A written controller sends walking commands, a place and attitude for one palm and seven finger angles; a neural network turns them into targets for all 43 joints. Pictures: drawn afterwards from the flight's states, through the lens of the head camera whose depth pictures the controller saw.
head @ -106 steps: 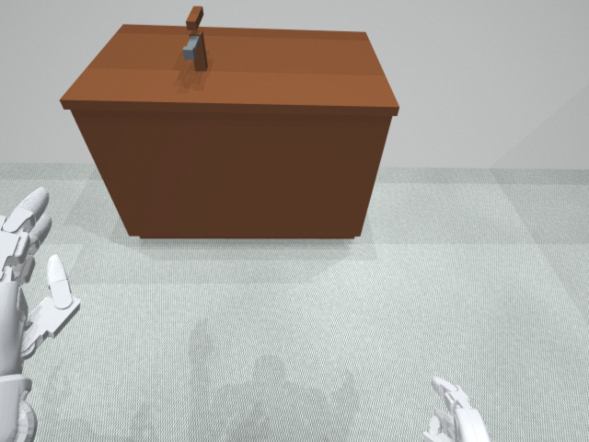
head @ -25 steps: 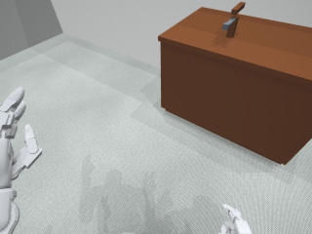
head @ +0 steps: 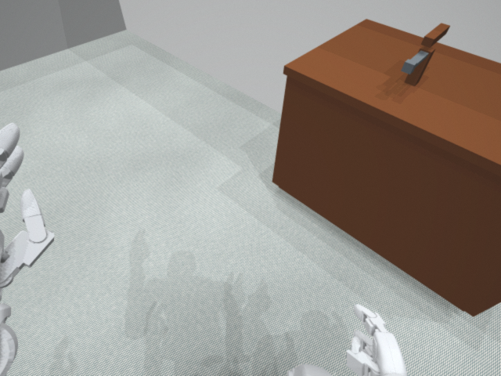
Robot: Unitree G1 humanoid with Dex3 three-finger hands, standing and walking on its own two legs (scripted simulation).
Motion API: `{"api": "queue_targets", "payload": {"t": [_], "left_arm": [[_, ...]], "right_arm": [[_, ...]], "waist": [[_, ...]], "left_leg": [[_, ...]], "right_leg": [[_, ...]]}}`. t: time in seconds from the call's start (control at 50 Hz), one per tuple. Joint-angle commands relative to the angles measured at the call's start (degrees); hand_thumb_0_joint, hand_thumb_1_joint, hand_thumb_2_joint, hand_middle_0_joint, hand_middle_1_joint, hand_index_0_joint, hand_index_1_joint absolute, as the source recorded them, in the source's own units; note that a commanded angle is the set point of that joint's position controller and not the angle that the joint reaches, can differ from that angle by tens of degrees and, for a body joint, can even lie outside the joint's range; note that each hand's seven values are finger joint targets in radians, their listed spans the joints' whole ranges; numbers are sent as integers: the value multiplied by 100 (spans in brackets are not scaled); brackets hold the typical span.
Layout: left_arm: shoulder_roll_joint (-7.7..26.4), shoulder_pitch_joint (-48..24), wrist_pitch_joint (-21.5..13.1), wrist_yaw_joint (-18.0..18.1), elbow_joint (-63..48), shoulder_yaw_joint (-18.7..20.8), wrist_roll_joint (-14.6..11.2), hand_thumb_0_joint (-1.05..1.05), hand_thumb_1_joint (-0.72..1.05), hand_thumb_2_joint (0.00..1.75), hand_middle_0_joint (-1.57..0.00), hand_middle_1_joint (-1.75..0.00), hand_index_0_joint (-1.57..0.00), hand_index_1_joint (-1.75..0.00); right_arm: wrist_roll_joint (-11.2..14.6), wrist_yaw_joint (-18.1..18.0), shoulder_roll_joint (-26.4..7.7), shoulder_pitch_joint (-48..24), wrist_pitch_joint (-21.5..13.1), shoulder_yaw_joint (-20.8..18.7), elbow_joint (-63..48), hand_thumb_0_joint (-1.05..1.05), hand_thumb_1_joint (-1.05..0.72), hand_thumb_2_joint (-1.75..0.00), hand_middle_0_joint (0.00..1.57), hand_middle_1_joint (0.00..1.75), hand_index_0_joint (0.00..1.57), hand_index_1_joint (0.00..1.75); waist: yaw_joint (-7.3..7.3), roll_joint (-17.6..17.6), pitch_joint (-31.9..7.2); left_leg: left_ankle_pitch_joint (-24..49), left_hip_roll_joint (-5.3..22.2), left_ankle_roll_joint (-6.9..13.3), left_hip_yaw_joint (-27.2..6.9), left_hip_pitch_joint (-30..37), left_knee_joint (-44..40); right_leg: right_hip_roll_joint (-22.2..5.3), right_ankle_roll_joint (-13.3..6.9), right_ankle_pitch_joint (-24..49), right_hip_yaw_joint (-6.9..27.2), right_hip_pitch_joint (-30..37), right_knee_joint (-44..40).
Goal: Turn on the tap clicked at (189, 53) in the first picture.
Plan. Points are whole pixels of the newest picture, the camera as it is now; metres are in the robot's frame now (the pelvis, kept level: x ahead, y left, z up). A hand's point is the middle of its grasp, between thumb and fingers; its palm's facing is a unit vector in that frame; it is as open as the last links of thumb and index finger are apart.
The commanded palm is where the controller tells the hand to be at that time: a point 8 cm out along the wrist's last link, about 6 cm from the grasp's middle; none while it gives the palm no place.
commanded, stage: walk to a spot facing it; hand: left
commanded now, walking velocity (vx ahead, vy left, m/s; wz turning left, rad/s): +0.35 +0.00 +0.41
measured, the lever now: (409, 66) +0.90 -0.42 +0.06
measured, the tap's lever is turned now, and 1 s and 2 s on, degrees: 0 0 0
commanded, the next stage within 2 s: none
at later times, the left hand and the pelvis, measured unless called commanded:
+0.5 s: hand (63, 182) +0.30 +0.25 +0.19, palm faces +0.59 -0.68 -0.43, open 7.4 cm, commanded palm +0.23 +0.28 +0.19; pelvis +0.14 -0.03 +0.00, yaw +13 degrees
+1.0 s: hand (68, 188) +0.30 +0.25 +0.18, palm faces +0.79 -0.46 -0.40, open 7.4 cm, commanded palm +0.23 +0.25 +0.19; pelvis +0.24 -0.07 +0.00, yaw +31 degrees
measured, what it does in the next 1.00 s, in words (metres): walks ahead, turning left: right foot, then left foot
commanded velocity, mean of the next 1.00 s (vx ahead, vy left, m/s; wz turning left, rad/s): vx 0.14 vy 0.00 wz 0.59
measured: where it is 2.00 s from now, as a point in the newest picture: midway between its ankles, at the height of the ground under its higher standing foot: outside the picture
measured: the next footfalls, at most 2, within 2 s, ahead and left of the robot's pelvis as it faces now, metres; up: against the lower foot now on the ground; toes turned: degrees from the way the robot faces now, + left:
right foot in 0.14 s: +0.14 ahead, -0.15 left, +0.00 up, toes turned -7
left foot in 0.52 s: +0.23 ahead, +0.12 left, +0.00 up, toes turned +24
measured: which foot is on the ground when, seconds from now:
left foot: down 0.00-0.14, up 0.16-0.50, down 0.52-0.88, up 0.90-1.00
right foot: up 0.00-0.12, down 0.14-0.52, up 0.54-0.86, down 0.88-1.00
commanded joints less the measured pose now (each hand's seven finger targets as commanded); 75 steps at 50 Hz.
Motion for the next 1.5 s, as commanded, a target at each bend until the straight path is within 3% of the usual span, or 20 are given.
{"api": "queue_targets", "payload": {"t": [0.0,0.08,0.12,0.14,0.26,0.4,0.46,0.48,0.5,0.52,0.66,0.8,0.84,0.86,0.94,1.16,1.18,1.22,1.32,1.48], "left_arm": [[758,303,-482,77,-1244,658,-92,0,90,90,-20,-30,-20,-30],[672,-236,-279,55,-586,482,-12,0,90,90,-20,-30,-20,-30],[1161,-430,-122,110,-269,745,30,0,90,90,-20,-30,-20,-30],[1225,-786,-178,135,-449,762,-12,0,90,90,-20,-30,-20,-30],[926,-354,-365,83,-880,555,13,0,90,90,-20,-30,-20,-30],[969,139,-290,352,-1496,818,-66,0,90,90,-20,-30,-20,-30],[868,96,-255,402,-1426,675,-104,0,90,90,-20,-30,-20,-30],[914,-88,-347,396,-1564,675,-116,0,90,90,-20,-30,-20,-30],[922,-138,-473,372,-1713,710,-165,0,90,90,-20,-30,-20,-30],[1180,-457,-572,341,-1845,827,-93,0,90,90,-20,-30,-20,-30],[1114,695,-422,72,-2121,1115,-259,0,90,90,-20,-30,-20,-30],[667,196,-43,-1,-1001,630,-259,0,90,90,-20,-30,-20,-30],[726,-311,76,10,-772,489,-127,0,90,90,-20,-30,-20,-30],[1118,-457,189,88,-626,627,-83,0,90,90,-20,-30,-20,-30],[946,-595,50,112,-803,382,-89,0,90,90,-20,-30,-20,-30],[872,419,-81,309,-1407,751,-238,0,90,90,-20,-30,-20,-30],[941,217,-131,303,-1525,749,-265,0,90,90,-20,-30,-20,-30],[933,291,-293,149,-1334,662,-328,0,90,90,-20,-30,-20,-30],[858,452,-329,-1,-1886,559,-143,0,90,90,-20,-30,-20,-30],[776,128,-23,-36,-1116,540,-274,0,90,90,-20,-30,-20,-30]], "right_arm": [[-22,-102,-966,-219,-363,-308,-668,0,-90,-90,20,30,20,30],[-14,-230,-913,-235,-286,-260,-609,0,-90,-90,20,30,20,30],[-26,-219,-759,-327,-231,-239,-667,0,-90,-90,20,30,20,30],[-110,-196,-1007,-457,-296,-306,-649,0,-90,-90,20,30,20,30],[-91,-162,-920,-591,-20,-245,-537,0,-90,-90,20,30,20,30],[-107,-137,-836,-304,43,-389,-1037,0,-90,-90,20,30,20,30],[-80,-189,-896,32,50,-467,-1025,0,-90,-90,20,30,20,30],[-41,-208,-962,42,42,-492,-1083,0,-90,-90,20,30,20,30],[-51,-181,-1134,-136,13,-514,-1114,0,-90,-90,20,30,20,30],[6,-53,-1160,-129,-82,-471,-1137,0,-90,-90,20,30,20,30],[80,43,-1039,-301,-161,-451,-892,0,-90,-90,20,30,20,30],[39,-96,-1017,-179,-309,-293,-749,0,-90,-90,20,30,20,30],[65,-135,-885,-198,-293,-219,-712,0,-90,-90,20,30,20,30],[38,-177,-762,-224,-267,-190,-789,0,-90,-90,20,30,20,30],[-77,-232,-878,-599,-179,-172,-594,0,-90,-90,20,30,20,30],[-81,-318,-858,-144,152,-356,-1073,0,-90,-90,20,30,20,30],[-50,-319,-933,-101,150,-374,-1115,0,-90,-90,20,30,20,30],[-22,-216,-1192,-75,-29,-438,-1076,0,-90,-90,20,30,20,30],[51,50,-1184,-146,-284,-497,-904,0,-90,-90,20,30,20,30],[-1,-50,-1034,-240,-341,-276,-730,0,-90,-90,20,30,20,30]], "waist": [[192,1776,-522],[242,892,-574],[411,-2174,-635],[342,-1748,-584],[180,-708,-444],[374,-916,-699],[-21,-312,-1256],[-179,458,-1509],[-72,2177,-1515],[-36,2181,-1462],[143,1859,-1082],[182,1415,-917],[227,113,-894],[223,-1534,-802],[175,-880,-536],[38,-378,-1311],[-64,74,-1447],[94,2218,-1044],[73,1873,-1057],[177,1510,-780]], "left_leg": [[-339,1025,956,-921,-294,-1791],[-1341,595,558,-526,-956,-243],[-1985,-421,107,-25,-2829,3388],[-1463,-135,55,-722,-2857,4111],[-550,267,-195,-345,-2272,3375],[-405,-21,-91,715,-1103,722],[240,-562,-13,1064,414,-403],[640,-265,267,385,1602,-660],[2904,1348,1116,-2167,2291,-886],[4193,2152,1725,-3813,2412,-1095],[1621,1065,1010,-1593,110,-1395],[1354,879,711,-1377,-94,-765],[13,272,278,-911,-758,430],[-1608,-552,-93,-233,-1808,2136],[-999,-136,-381,-635,-1854,4332],[75,-361,-220,319,180,-607],[1152,-141,-57,35,732,-925],[5638,1933,1220,-3001,1617,-1169],[3628,965,873,-1632,773,-969],[1156,746,706,-1992,-396,-1052]], "right_leg": [[102,119,464,-424,926,-1805],[308,85,549,-551,2382,-3378],[-2113,-1052,-463,3267,3159,-5036],[-2378,-1216,-499,3598,2856,-5244],[-1659,-826,2337,295,2595,-4579],[-1624,-836,3817,-376,2696,-3965],[-1343,-480,4303,-948,2295,-1986],[-1048,-199,3596,-949,1300,-557],[-60,176,-150,-710,-206,1047],[223,89,-1441,31,-1002,1728],[65,241,244,87,203,-566],[612,343,601,-348,1579,-3041],[-220,49,1469,390,2311,-4432],[-1723,-602,2497,2353,2613,-4701],[-1718,-892,3498,969,2030,-4365],[-1432,-457,4325,-285,2305,-2662],[-1121,-184,3892,-453,1875,-1808],[133,290,-1312,-123,-443,-48],[321,282,-27,110,166,-836],[705,286,382,-5,1917,-3136]]}}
